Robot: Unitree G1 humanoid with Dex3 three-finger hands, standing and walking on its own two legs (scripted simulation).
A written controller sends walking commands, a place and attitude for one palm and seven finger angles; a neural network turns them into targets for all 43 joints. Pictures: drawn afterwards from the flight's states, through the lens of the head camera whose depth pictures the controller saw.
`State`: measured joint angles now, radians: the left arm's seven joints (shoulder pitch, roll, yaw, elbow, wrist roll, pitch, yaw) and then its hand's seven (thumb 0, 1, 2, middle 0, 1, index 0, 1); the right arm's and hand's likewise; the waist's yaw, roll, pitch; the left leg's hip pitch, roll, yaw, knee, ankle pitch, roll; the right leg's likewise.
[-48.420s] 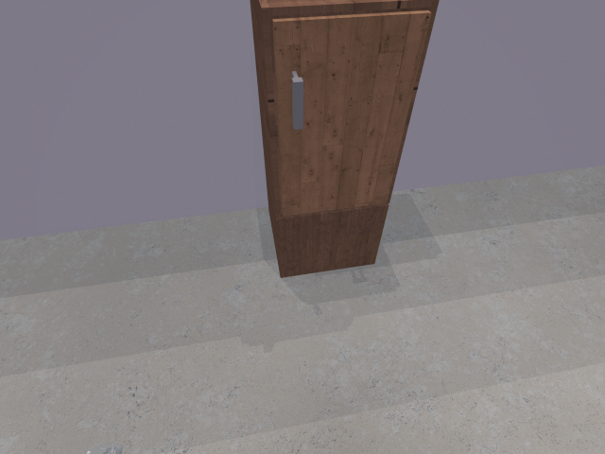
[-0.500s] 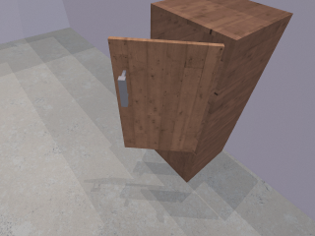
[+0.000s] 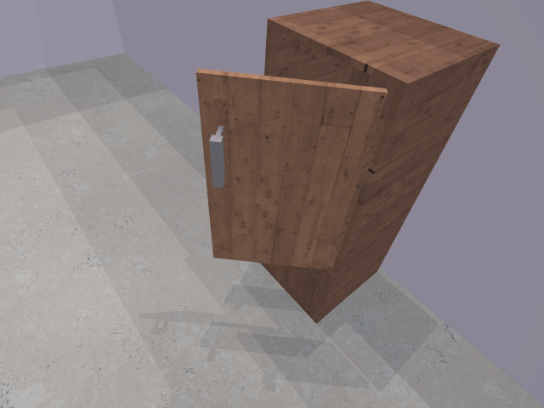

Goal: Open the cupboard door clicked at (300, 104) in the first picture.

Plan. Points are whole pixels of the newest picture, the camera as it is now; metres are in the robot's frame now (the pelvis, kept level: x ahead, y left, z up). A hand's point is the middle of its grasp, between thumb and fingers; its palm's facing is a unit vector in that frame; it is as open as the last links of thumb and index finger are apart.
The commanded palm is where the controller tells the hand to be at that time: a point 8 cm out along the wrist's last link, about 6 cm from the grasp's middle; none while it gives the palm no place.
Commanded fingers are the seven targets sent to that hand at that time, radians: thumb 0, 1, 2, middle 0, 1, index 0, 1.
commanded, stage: shuffle to correct the standing spot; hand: left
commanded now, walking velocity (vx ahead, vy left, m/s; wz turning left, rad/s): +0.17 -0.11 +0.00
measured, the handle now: (219, 156) +0.60 +0.16 +0.03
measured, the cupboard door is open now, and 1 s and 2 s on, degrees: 46 46 46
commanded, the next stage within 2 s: come to a stop and stand still in 0.16 s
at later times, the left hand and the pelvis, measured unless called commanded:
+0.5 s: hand out of the picture +0.00 +0.11 -0.19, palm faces +0.08 -0.99 -0.09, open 7.4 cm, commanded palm none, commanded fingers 0.00 0.90 0.90 -0.20 -0.30 -0.20 -0.30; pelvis +0.05 -0.02 +0.00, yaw +0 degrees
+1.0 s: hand out of the picture +0.05 +0.18 -0.16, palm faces -0.01 -0.97 -0.26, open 7.4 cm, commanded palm none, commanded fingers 0.00 0.90 0.90 -0.20 -0.30 -0.20 -0.30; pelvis +0.01 -0.01 +0.00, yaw -1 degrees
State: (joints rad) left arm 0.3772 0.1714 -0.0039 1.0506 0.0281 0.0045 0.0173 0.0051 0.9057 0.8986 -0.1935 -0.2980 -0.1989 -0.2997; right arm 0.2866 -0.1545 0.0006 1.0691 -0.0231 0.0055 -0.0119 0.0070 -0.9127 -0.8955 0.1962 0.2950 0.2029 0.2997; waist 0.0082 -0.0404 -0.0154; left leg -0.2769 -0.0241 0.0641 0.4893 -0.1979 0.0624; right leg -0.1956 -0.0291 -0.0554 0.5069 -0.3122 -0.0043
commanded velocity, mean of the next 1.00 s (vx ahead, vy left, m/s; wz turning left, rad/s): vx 0.00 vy -0.02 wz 0.00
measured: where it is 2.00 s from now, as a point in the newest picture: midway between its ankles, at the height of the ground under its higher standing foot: outside the picture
